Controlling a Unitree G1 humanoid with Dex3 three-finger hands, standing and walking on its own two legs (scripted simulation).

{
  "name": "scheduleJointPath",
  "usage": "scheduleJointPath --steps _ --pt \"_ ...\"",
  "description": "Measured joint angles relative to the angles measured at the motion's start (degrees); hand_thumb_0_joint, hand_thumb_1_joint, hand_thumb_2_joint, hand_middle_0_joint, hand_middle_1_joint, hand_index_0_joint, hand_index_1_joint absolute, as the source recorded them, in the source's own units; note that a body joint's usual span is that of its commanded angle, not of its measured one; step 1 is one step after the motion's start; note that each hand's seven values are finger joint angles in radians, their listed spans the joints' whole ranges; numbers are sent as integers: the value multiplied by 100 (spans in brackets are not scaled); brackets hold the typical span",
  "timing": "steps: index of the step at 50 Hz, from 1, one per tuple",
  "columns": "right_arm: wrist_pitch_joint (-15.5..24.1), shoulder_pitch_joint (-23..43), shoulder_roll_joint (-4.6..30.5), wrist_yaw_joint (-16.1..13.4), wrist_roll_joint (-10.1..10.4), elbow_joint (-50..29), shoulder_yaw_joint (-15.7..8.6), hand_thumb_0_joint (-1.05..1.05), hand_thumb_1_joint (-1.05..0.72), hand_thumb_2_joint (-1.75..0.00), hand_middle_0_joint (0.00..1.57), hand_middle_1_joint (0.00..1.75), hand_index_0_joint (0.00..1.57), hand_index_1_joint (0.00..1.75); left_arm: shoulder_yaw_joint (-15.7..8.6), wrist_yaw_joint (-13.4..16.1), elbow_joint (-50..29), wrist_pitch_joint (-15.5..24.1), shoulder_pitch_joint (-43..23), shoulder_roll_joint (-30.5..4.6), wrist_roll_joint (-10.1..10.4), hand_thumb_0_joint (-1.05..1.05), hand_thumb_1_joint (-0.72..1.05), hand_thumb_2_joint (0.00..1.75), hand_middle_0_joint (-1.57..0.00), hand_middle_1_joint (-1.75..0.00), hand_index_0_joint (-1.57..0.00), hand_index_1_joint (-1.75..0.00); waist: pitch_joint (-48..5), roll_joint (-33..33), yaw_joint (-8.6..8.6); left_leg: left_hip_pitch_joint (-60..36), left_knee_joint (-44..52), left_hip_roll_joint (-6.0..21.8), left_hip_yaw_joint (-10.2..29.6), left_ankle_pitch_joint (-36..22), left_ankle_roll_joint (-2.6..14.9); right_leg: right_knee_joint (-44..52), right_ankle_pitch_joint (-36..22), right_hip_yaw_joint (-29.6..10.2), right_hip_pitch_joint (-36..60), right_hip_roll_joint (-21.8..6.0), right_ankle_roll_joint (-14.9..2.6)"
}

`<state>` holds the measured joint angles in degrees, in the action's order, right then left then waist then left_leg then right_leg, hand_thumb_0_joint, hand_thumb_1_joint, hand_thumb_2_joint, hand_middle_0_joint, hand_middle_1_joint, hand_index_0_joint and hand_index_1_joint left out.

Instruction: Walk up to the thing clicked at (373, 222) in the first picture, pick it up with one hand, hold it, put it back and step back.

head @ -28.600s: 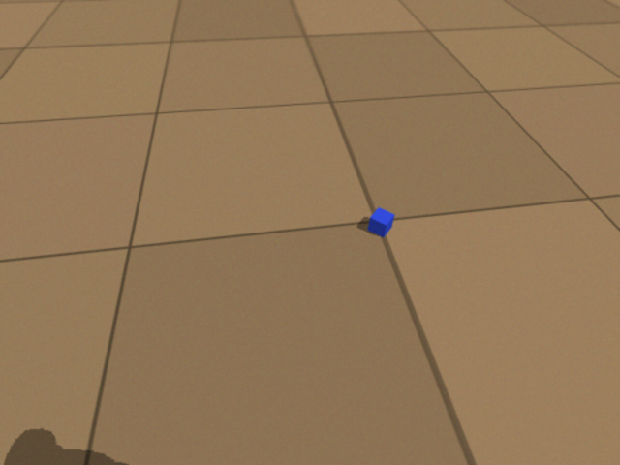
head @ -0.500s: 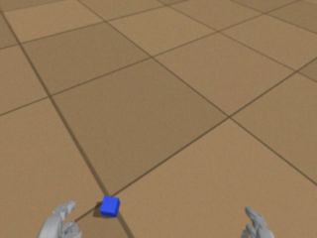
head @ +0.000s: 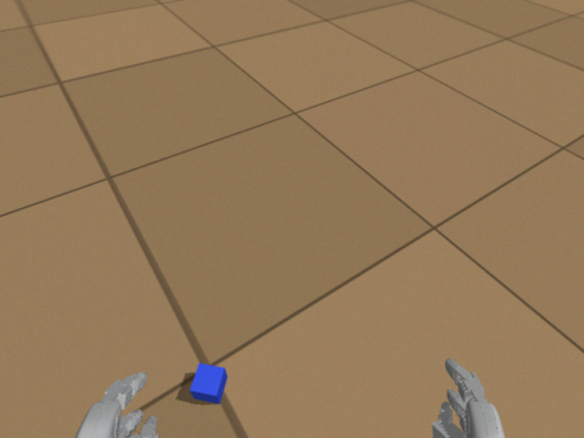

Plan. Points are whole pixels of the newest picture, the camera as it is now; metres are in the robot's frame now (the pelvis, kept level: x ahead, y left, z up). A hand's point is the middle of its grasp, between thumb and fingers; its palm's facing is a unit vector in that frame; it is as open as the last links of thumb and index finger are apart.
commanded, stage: home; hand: left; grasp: from above
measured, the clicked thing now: (209, 383) +0.43 +0.23 -0.67
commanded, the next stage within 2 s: stand in 1.56 s
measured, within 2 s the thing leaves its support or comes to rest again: neither
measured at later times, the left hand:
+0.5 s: hand out of the picture +0.16 +0.18 -0.05, palm faces +0.04 -0.98 -0.20, open 8.6 cm
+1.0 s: hand out of the picture +0.16 +0.18 -0.05, palm faces +0.04 -0.98 -0.20, open 8.4 cm
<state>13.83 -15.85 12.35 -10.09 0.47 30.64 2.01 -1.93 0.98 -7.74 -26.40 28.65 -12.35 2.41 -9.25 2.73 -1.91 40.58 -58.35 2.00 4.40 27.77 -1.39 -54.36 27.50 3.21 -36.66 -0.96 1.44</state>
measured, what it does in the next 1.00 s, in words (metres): stands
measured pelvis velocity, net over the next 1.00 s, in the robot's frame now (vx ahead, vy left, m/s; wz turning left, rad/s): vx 0.00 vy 0.00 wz -0.01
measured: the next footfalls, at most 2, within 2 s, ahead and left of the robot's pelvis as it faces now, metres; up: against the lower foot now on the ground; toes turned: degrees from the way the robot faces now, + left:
none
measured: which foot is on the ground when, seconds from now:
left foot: down 0.00-1.00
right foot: down 0.00-1.00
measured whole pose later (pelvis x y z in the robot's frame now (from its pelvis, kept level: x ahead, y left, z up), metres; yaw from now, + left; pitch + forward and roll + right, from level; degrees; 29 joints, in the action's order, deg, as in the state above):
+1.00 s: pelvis +0.00 +0.00 +0.00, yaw +0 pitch +10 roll -3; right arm 13.7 -16.4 12.6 -10.2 0.6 30.8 1.6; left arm -1.9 0.9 -7.8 -26.3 29.0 -12.7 2.9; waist -9.4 3.0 -2.1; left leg 40.9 -58.8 2.2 4.1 28.3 -1.3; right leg -54.8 27.9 2.8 -37.2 -0.8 1.5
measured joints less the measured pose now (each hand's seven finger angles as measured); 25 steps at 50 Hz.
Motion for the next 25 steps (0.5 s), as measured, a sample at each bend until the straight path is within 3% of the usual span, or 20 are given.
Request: scheduleJointPath --steps 25 --pt "5 -71 16 1 8 26 -27 1 -90 -90 20 30 21 30 -9 -17 6 -12 4 -16 35 1 71 79 -18 -27 -18 -27 2 31 -21 28 -32 12 -37 -8 19 -18 -31 -42 -39 13 17"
